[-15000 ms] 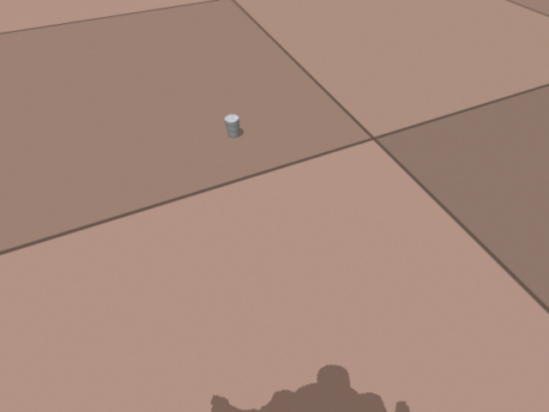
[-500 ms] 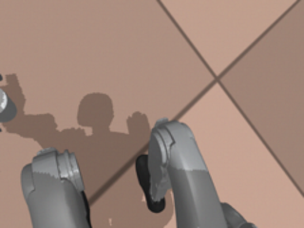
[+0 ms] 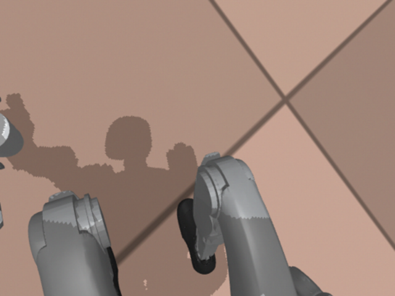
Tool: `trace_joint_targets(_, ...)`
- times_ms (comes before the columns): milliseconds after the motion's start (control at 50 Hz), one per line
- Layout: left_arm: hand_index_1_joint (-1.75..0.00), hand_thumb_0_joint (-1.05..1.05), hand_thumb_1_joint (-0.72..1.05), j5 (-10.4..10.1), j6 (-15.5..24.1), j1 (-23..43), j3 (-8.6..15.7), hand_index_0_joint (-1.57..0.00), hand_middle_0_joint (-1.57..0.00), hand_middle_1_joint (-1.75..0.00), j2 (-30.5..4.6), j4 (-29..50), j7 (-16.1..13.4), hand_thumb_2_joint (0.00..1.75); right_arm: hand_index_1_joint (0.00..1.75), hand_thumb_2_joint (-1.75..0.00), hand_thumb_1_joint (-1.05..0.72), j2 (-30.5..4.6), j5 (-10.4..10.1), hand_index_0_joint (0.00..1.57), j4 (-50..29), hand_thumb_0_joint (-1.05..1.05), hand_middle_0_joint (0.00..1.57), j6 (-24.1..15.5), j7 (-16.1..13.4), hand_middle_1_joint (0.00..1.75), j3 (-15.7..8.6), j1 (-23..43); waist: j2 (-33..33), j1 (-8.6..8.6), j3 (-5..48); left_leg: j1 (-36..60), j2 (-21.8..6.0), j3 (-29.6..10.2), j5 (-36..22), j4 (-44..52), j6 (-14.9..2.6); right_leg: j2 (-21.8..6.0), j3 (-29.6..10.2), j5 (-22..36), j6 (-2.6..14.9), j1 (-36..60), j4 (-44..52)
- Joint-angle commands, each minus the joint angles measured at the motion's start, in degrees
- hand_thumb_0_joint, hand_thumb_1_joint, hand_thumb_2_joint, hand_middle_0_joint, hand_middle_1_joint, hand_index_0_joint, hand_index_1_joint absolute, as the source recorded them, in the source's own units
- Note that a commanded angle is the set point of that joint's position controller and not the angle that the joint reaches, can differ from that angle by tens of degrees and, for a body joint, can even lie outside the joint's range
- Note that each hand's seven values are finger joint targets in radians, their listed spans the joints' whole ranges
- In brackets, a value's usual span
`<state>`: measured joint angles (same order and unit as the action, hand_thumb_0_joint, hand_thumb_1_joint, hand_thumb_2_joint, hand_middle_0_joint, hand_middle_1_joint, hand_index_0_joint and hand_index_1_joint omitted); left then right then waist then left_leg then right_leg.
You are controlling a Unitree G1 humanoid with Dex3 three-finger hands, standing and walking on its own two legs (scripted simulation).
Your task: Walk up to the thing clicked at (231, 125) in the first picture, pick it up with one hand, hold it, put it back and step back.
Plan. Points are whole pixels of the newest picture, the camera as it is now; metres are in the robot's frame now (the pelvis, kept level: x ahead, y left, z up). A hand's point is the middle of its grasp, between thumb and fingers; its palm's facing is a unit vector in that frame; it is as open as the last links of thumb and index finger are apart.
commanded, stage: close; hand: left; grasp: from above
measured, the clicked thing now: out of the picture +0.45 +0.31 -0.24
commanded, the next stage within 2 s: settle in 0.56 s
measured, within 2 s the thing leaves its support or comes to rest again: leaves its support in 1.12 s
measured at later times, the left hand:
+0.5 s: hand out of the picture +0.44 +0.31 -0.20, palm faces -0.45 -0.12 -0.88, open 13.2 cm
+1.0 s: hand out of the picture +0.44 +0.31 -0.20, palm faces -0.45 -0.11 -0.89, open 11.6 cm
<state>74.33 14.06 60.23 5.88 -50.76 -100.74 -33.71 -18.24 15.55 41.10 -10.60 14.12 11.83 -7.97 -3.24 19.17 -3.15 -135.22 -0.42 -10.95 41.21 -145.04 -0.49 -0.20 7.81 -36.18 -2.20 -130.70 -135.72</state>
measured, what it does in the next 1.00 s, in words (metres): stands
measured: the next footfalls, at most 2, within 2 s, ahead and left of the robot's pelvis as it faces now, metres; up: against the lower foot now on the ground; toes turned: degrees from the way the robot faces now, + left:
none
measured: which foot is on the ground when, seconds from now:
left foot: down 0.00-1.00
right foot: down 0.00-1.00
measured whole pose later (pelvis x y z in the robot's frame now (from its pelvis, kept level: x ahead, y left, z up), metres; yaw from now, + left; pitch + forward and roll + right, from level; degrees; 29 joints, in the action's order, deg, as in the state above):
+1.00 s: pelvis +0.00 +0.00 +0.00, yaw +1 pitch +31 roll -11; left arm 74.6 12.7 58.1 4.9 -47.5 -95.2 -31.3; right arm -17.6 14.0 41.2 -10.5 14.5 10.0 -9.2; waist -2.7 17.8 -1.1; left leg -135.1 -0.1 -10.4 41.5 -144.4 -0.2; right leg -0.4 7.3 -36.9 -2.0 -130.8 -135.6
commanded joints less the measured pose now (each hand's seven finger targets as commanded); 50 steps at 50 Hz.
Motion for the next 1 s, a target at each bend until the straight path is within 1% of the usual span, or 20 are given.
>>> trace_joint_targets(0, -1.03, 0.00, -0.40, 0.4, -0.2, 9.5, -0.2, -0.16, -0.19, -1.00, -9.0, 4.1, -0.4, 1.06, 0.30, -0.90, -0.90, -16.5, -0.5, 0.20, -0.2, 0.00, 0.20, -0.1, -0.3, 0.30, -5.3, -10.3, 19.9, 1.16, 33.4, 24.5, 0.7, 4.6, -9.2, 16.4, -0.76, 3.1, 5.2, 9.9, 3.58, 18.9, 11.1)
trace_joint_targets(160, -1.04, 0.00, -0.28, 0.5, -0.4, 10.5, -1.7, -0.24, -0.26, -1.03, -6.6, 4.2, -0.1, 1.05, 0.30, -0.90, -0.90, -16.1, -0.6, 0.20, -0.2, 0.00, 0.20, -0.3, 0.0, 0.30, -5.5, -9.7, 19.8, 1.68, 30.9, 24.0, 0.7, 4.8, -6.8, 16.5, -0.70, 3.0, 5.0, 8.1, 3.61, 16.6, 11.0)
trace_joint_targets(180, -1.05, 0.00, -0.27, 0.6, -0.3, 10.7, -0.7, -0.25, -0.27, -1.03, -8.0, 5.9, -0.4, 1.06, 0.30, -0.90, -0.90, -16.5, -0.7, 0.20, 0.3, 0.00, 0.20, -0.1, -0.1, 0.30, -5.9, -10.5, 21.1, 0.95, 34.0, 24.8, 0.9, 5.3, -8.7, 16.7, -0.67, 3.3, 4.8, 9.3, 3.68, 18.8, 11.3)
trace_joint_targets(200, -1.05, 0.00, -0.26, 0.5, -0.6, 11.1, -1.6, -0.25, -0.27, -1.03, -6.4, 4.1, -0.3, 1.05, 0.30, -0.90, -0.90, -15.8, -0.7, 0.20, -0.2, 0.00, 0.20, -0.2, 0.1, 0.30, -5.4, -10.4, 19.3, 2.10, 32.2, 23.6, 0.8, 5.3, -8.4, 15.7, -0.87, 3.0, 4.8, 9.6, 3.49, 18.2, 11.2)
trace_joint_targets(320, -1.08, 0.00, -0.19, 0.2, -0.5, 12.5, -1.3, -0.31, -0.34, -1.05, -6.9, 6.3, -0.4, 1.12, 0.30, -0.90, -0.90, -16.3, -0.8, 0.20, 0.5, 0.00, 0.20, 0.0, -0.1, 0.30, -5.7, -11.4, 19.9, 1.54, 34.8, 23.7, 0.9, 5.4, -8.8, 16.1, -0.97, 3.2, 4.7, 9.4, 3.60, 19.5, 11.9)
trace_joint_targets(340, -1.08, 0.00, -0.17, 0.0, -0.8, 11.9, -2.5, -0.33, -0.34, -1.06, -4.7, 3.8, -0.1, 1.10, 0.30, -0.90, -0.90, -15.6, -0.9, 0.20, 0.1, 0.00, 0.20, -0.3, 0.1, 0.30, -5.5, -10.8, 18.4, 2.48, 31.8, 22.9, 0.9, 5.0, -7.2, 15.8, -0.98, 3.0, 4.9, 8.4, 3.52, 17.6, 11.3)
trace_joint_targets(400, -1.08, 0.00, -0.14, -0.1, -0.6, 13.1, -1.5, -0.35, -0.37, -1.05, -6.9, 6.2, -0.5, 1.12, 0.30, -0.90, -0.90, -16.2, -1.2, 0.20, 0.1, 0.00, 0.20, -0.2, -0.2, 0.30, -5.6, -10.9, 18.9, 1.70, 34.6, 23.7, 0.9, 5.0, -8.5, 16.1, -0.98, 3.1, 4.8, 9.2, 3.50, 19.1, 11.7)
trace_joint_targets(460, -1.09, 0.00, -0.11, 0.0, -0.8, 12.0, -3.2, -0.37, -0.40, -1.07, -4.5, 3.1, 0.3, 1.13, 0.30, -0.90, -0.90, -15.9, -0.8, 0.20, 0.3, 0.00, 0.20, -0.6, 0.1, 0.30, -5.4, -11.1, 17.2, 3.27, 30.2, 21.6, 1.0, 5.6, -6.7, 15.4, -1.30, 3.2, 4.6, 7.9, 3.24, 18.4, 12.3)
trace_joint_targets(500, -1.09, 0.00, -0.10, -0.5, -0.5, 13.3, -2.2, -0.38, -0.40, -1.07, -6.4, 5.8, 0.1, 1.13, 0.30, -0.90, -0.90, -16.4, -1.4, 0.20, 0.0, 0.00, 0.20, -0.6, -0.2, 0.30, -5.6, -10.9, 18.4, 1.76, 32.9, 22.4, 0.9, 5.3, -6.7, 16.1, -1.16, 3.1, 4.5, 7.5, 3.41, 19.2, 12.6)
trace_joint_targets(560, -1.10, 0.00, -0.08, -0.7, -0.6, 12.0, -3.3, -0.39, -0.42, -1.08, -4.1, 4.2, 0.5, 1.16, 0.30, -0.90, -0.90, -16.0, -1.4, 0.20, -0.3, 0.00, 0.20, -0.7, -0.1, 0.30, -5.5, -10.4, 17.0, 2.36, 31.4, 22.6, 0.9, 4.8, -6.0, 16.1, -1.07, 3.0, 4.6, 7.1, 3.43, 17.8, 12.0)
trace_joint_targets(600, -1.11, 0.00, -0.06, -0.3, -0.5, 13.9, -3.3, -0.40, -0.43, -1.08, -4.9, 5.5, 0.5, 1.16, 0.30, -0.90, -0.90, -16.3, -1.4, 0.20, -0.3, 0.00, 0.20, -0.9, 0.1, 0.30, -5.4, -11.2, 18.3, 2.85, 32.1, 24.0, 0.9, 4.8, -7.7, 16.1, -0.90, 2.9, 4.8, 8.6, 3.38, 18.1, 11.5)
trace_joint_targets(640, -1.12, 0.00, -0.05, -0.4, -0.5, 13.4, -2.4, -0.42, -0.45, -1.09, -6.4, 5.8, 0.2, 1.18, 0.30, -0.90, -0.90, -16.4, -1.7, 0.20, 0.1, 0.00, 0.20, -0.6, -0.1, 0.30, -5.6, -11.3, 19.2, 1.85, 34.4, 24.6, 0.9, 4.9, -9.4, 16.3, -0.80, 3.1, 4.7, 9.9, 3.55, 19.9, 11.7)
trace_joint_targets(680, -1.17, 0.00, -0.06, -0.4, -0.4, 12.5, -2.4, -0.47, -0.51, -1.13, -5.6, 4.8, 0.0, 1.24, 0.30, -0.91, -0.92, -16.3, -1.5, 0.20, -0.1, 0.00, 0.20, -0.4, -0.1, 0.30, -5.3, -11.3, 18.4, 2.06, 34.0, 24.1, 0.9, 4.8, -9.4, 16.5, -0.79, 3.1, 4.8, 10.0, 3.50, 20.0, 11.7)
trace_joint_targets(760, -1.17, 0.00, -0.02, -0.1, -0.5, 13.5, -2.6, -0.51, -0.52, -1.15, -5.2, 5.1, 0.3, 1.18, 0.30, -0.91, -0.92, -16.0, -1.4, 0.20, -0.3, 0.00, 0.20, -0.4, 0.0, 0.30, -5.4, -11.3, 19.3, 2.39, 32.4, 23.8, 0.9, 5.1, -8.1, 16.3, -0.79, 2.9, 4.8, 9.0, 3.52, 18.2, 11.4)
trace_joint_targets(820, -1.16, 0.00, -0.03, -0.1, -0.5, 13.8, -1.2, -0.49, -0.52, -1.14, -8.0, 7.7, -0.1, 1.19, 0.30, -0.91, -0.92, -16.1, -1.5, 0.20, -0.3, 0.00, 0.20, -0.1, -0.2, 0.30, -5.8, -11.4, 20.2, 0.95, 35.6, 24.2, 1.0, 5.8, -8.8, 16.3, -0.87, 3.2, 4.3, 9.2, 3.55, 20.4, 12.2)
trace_joint_targets(880, -1.17, 0.00, -0.03, 0.0, -1.1, 14.7, -2.0, -0.51, -0.53, -1.15, -6.0, 8.8, 0.2, 1.17, 0.30, -0.91, -0.92, -15.4, -1.5, 0.20, -0.2, 0.00, 0.20, -0.3, 0.1, 0.30, -5.9, -11.0, 21.1, 1.61, 35.2, 25.5, 0.9, 5.6, -8.1, 16.5, -0.66, 3.0, 4.4, 8.9, 3.64, 18.6, 11.7)
trace_joint_targets(900, -1.17, 0.00, -0.02, 0.3, -1.1, 15.6, -1.0, -0.51, -0.53, -1.15, -7.5, 10.8, 0.0, 1.17, 0.30, -0.91, -0.92, -15.9, -1.5, 0.20, -0.2, 0.00, 0.20, -0.4, 0.1, 0.30, -6.2, -11.6, 22.1, 1.26, 36.4, 26.4, 0.9, 5.5, -9.0, 16.7, -0.61, 2.8, 4.5, 9.6, 3.60, 18.9, 11.7)
trace_joint_targets(940, -1.18, 0.00, -0.05, -0.4, -1.4, 13.6, 1.0, -0.51, -0.54, -1.15, -9.6, 15.4, -0.4, 1.19, 0.30, -0.91, -0.92, -15.8, -2.2, 0.20, 0.3, 0.00, 0.20, 0.1, -0.1, 0.30, -7.4, -11.9, 25.9, -1.50, 42.2, 29.1, 0.8, 6.1, -11.5, 17.3, -0.20, 2.9, 3.9, 11.3, 4.06, 20.9, 11.5)
trace_joint_targets(960, -1.19, 0.00, -0.04, -0.6, -1.7, 12.4, 0.6, -0.52, -0.54, -1.17, -8.2, 17.0, -0.4, 1.20, 0.30, -0.91, -0.92, -16.0, -2.7, 0.20, 0.3, 0.00, 0.20, 0.3, -0.2, 0.30, -8.2, -11.8, 26.9, -2.23, 43.1, 30.9, 0.8, 5.9, -12.5, 17.8, 0.17, 2.6, 4.0, 12.0, 4.29, 19.5, 11.0)
trace_joint_targets(980, -1.17, 0.00, -0.03, -0.7, -2.1, 12.6, -0.4, -0.51, -0.53, -1.16, -6.3, 18.0, -0.2, 1.16, 0.30, -0.91, -0.92, -15.8, -2.8, 0.20, 0.4, 0.00, 0.20, 0.4, 0.0, 0.30, -8.8, -11.9, 28.2, -1.51, 42.2, 30.8, 0.7, 6.2, -12.4, 18.2, 0.26, 2.8, 3.7, 11.9, 4.48, 19.1, 10.8)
